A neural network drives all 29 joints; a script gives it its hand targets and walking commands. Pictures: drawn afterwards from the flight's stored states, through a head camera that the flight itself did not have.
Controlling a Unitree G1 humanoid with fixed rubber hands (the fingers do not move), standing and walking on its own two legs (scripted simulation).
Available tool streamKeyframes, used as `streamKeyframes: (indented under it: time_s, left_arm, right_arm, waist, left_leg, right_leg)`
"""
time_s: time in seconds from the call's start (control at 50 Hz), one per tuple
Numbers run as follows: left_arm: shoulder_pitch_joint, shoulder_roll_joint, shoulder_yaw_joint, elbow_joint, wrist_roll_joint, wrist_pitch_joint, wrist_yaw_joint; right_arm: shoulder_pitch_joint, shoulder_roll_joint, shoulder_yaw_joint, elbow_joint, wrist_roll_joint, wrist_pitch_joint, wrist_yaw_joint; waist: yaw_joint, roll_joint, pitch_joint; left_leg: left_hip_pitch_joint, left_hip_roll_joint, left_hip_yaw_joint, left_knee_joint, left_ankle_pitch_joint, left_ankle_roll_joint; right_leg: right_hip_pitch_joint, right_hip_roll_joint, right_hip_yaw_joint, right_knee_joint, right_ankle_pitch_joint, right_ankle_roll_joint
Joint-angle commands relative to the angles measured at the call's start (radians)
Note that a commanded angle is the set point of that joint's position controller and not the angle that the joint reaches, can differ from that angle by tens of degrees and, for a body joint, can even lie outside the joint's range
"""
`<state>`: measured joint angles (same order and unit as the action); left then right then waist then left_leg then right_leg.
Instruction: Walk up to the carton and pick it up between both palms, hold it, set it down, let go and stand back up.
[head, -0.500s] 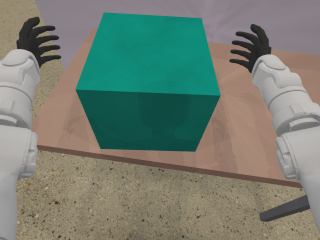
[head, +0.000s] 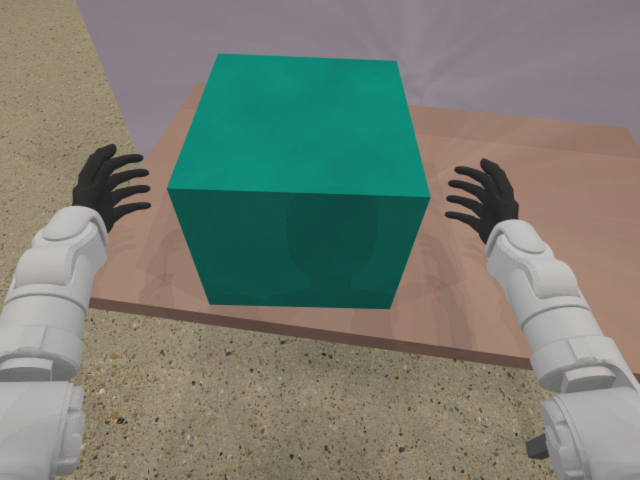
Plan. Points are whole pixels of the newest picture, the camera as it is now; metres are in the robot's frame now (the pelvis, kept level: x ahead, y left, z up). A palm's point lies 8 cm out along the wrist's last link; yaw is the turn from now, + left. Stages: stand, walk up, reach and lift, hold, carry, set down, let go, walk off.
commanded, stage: set down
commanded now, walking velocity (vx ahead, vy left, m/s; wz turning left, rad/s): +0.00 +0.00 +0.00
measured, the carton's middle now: (304, 181) +0.55 +0.03 +0.05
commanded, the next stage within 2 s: none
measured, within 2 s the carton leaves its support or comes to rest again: neither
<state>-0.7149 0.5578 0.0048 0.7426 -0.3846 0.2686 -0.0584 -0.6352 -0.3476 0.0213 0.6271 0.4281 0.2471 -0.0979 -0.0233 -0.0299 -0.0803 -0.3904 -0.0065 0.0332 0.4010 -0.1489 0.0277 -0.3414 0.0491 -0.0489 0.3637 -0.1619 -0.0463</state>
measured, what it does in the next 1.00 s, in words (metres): stands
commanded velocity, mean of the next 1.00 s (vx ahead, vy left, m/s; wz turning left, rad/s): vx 0.00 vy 0.00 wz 0.00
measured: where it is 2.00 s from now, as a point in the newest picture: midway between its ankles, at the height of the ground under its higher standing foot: outside the picture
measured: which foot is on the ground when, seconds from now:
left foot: down 0.00-1.00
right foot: down 0.00-1.00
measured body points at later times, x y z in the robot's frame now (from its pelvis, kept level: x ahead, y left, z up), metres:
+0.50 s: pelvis +0.01 +0.01 +0.00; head +0.03 +0.03 +0.45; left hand +0.36 +0.29 +0.07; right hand +0.34 -0.21 +0.06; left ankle +0.03 +0.10 -0.74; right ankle +0.01 -0.09 -0.74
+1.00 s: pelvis +0.03 +0.01 +0.00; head +0.04 +0.02 +0.45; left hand +0.28 +0.29 +0.03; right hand +0.27 -0.22 +0.02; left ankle +0.03 +0.10 -0.74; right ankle +0.01 -0.09 -0.74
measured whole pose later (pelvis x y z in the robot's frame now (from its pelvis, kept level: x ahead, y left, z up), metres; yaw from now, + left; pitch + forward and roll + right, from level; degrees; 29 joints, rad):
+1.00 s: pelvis +0.03 +0.01 +0.00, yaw -1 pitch +1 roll -1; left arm 0.08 0.42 0.07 0.24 -0.33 0.06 -0.07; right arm 0.17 -0.25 -0.04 0.11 0.30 0.10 -0.05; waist 0.04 -0.01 0.01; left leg -0.18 -0.02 0.05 0.35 -0.19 0.04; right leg -0.14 0.04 -0.02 0.32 -0.19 -0.04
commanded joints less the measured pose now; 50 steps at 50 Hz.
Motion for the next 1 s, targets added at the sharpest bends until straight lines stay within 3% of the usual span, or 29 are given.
streamKeyframes:
  time_s: [0.0,0.1,0.18,0.28,0.44,0.54,0.58,0.74,0.82,0.94,0.98]
  left_arm:
    - [-0.519,0.231,0.064,-0.277,-0.026,-0.032,0.011]
    - [-0.417,0.197,0.092,-0.172,0.018,-0.019,-0.017]
    - [-0.292,0.161,0.113,-0.215,0.069,-0.046,-0.025]
    - [-0.135,0.129,0.136,-0.347,0.091,-0.079,-0.024]
    - [0.048,0.141,0.156,-0.630,0.042,-0.122,0.011]
    - [0.163,0.135,0.160,-0.685,0.005,-0.144,0.017]
    - [0.218,0.145,0.167,-0.735,0.009,-0.152,0.016]
    - [0.498,0.047,0.190,-0.678,0.082,-0.140,-0.029]
    - [0.545,0.031,0.167,-0.698,0.085,-0.189,-0.030]
    - [0.575,0.050,0.116,-0.684,0.035,-0.320,-0.003]
    - [0.511,0.083,0.103,-0.686,0.006,-0.357,0.008]
  right_arm:
    - [-0.454,-0.236,-0.114,-0.262,-0.025,-0.039,0.017]
    - [-0.357,-0.208,-0.084,-0.158,-0.030,-0.015,0.021]
    - [-0.230,-0.167,-0.068,-0.164,-0.021,-0.042,0.030]
    - [-0.067,-0.142,-0.086,-0.279,-0.034,-0.100,0.035]
    - [0.104,-0.133,-0.131,-0.599,-0.069,-0.161,0.038]
    - [0.220,-0.126,-0.149,-0.678,-0.092,-0.152,0.035]
    - [0.276,-0.129,-0.142,-0.708,-0.089,-0.151,0.033]
    - [0.546,-0.071,-0.091,-0.606,-0.067,-0.128,0.030]
    - [0.595,-0.063,-0.106,-0.643,-0.086,-0.164,0.036]
    - [0.597,-0.057,-0.124,-0.778,-0.149,-0.239,0.058]
    - [0.543,-0.050,-0.133,-0.803,-0.153,-0.253,0.058]
  waist:
    - [-0.008,0.094,-0.596]
    - [-0.001,0.057,-0.428]
    - [0.014,0.093,-0.371]
    - [0.016,0.107,-0.307]
    - [0.035,0.085,-0.361]
    - [0.024,0.059,-0.372]
    - [0.031,0.075,-0.401]
    - [0.047,0.103,-0.166]
    - [0.046,0.106,-0.111]
    - [0.077,0.050,-0.142]
    - [0.080,0.037,-0.183]
  left_leg:
    - [0.407,0.019,-0.043,0.034,0.245,-0.032]
    - [0.338,0.012,-0.045,-0.008,0.172,-0.018]
    - [0.378,0.010,-0.041,-0.025,0.203,-0.024]
    - [0.417,0.008,-0.047,-0.028,0.253,-0.032]
    - [0.431,0.009,-0.047,-0.008,0.313,-0.035]
    - [0.411,0.017,-0.060,-0.004,0.315,-0.036]
    - [0.438,0.017,-0.061,0.002,0.380,-0.039]
    - [0.451,0.025,-0.067,-0.037,0.413,-0.047]
    - [0.472,0.030,-0.069,-0.038,0.383,-0.051]
    - [0.391,0.035,-0.069,-0.037,0.241,-0.036]
    - [0.354,0.039,-0.072,-0.029,0.207,-0.026]
  right_leg:
    - [0.052,-0.025,0.027,-0.030,0.161,0.040]
    - [0.123,-0.034,0.042,-0.052,0.106,0.043]
    - [0.143,-0.031,0.042,-0.068,0.094,0.036]
    - [0.155,-0.026,0.038,-0.083,0.105,0.031]
    - [0.148,-0.025,0.051,-0.062,0.142,0.028]
    - [0.139,-0.035,0.060,-0.058,0.149,0.020]
    - [0.153,-0.037,0.067,-0.053,0.199,0.021]
    - [0.186,-0.041,0.082,-0.109,0.205,0.007]
    - [0.136,-0.041,0.082,-0.130,0.125,-0.003]
    - [0.110,-0.057,0.088,-0.096,0.017,0.000]
    - [0.102,-0.062,0.093,-0.073,0.005,0.001]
